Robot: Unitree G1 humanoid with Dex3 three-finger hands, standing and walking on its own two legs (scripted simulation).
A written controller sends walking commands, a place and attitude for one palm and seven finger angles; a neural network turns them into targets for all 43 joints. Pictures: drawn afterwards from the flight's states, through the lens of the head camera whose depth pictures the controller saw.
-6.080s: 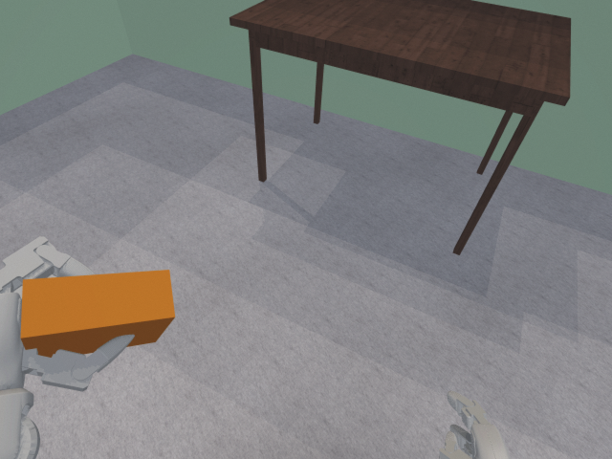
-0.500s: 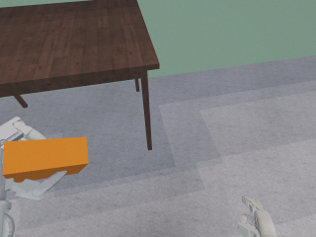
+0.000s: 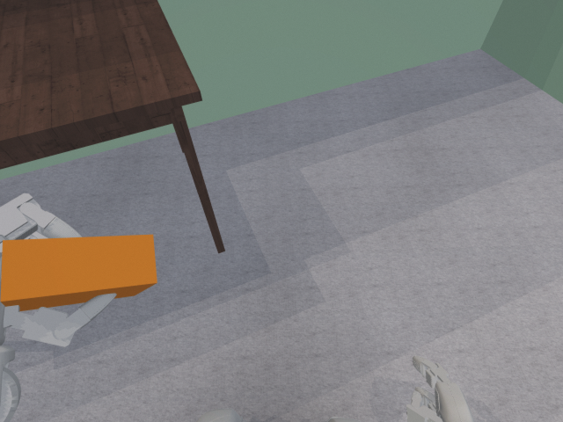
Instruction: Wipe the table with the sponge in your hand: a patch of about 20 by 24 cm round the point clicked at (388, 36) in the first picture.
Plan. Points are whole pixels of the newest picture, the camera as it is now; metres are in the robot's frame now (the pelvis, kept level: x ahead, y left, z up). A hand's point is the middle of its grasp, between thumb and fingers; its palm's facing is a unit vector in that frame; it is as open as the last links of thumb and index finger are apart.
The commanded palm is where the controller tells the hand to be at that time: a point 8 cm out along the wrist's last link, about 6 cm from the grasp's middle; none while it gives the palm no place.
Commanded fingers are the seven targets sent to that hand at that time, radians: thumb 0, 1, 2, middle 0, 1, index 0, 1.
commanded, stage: take the last steps up to it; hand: left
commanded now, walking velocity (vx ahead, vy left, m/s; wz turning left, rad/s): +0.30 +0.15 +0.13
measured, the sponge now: (102, 271) +0.25 +0.19 +0.16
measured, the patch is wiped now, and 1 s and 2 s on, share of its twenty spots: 0.00 0.00 0.00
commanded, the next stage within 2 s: come to a stop and stand still in 1.06 s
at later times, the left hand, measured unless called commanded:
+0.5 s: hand (22, 253) +0.26 +0.26 +0.18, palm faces +0.47 -0.76 -0.44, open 9.0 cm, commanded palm +0.19 +0.31 +0.18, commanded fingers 0.00 0.10 1.30 -1.20 -1.60 -1.20 -1.60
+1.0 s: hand out of the picture +0.39 +0.36 +0.19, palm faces +0.42 -0.79 -0.45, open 9.0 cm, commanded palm +0.32 +0.40 +0.18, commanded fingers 0.00 0.10 1.30 -1.20 -1.60 -1.20 -1.60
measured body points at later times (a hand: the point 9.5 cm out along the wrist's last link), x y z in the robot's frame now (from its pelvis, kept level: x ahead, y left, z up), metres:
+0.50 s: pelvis +0.06 +0.02 -0.01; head +0.07 -0.01 +0.44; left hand +0.23 +0.30 +0.20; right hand +0.24 -0.17 -0.12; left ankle +0.01 +0.13 -0.70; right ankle +0.07 -0.08 -0.73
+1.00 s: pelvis +0.17 +0.12 +0.00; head +0.22 +0.14 +0.45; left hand +0.36 +0.40 +0.21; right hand +0.36 -0.09 -0.08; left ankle +0.17 +0.21 -0.73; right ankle +0.16 +0.00 -0.65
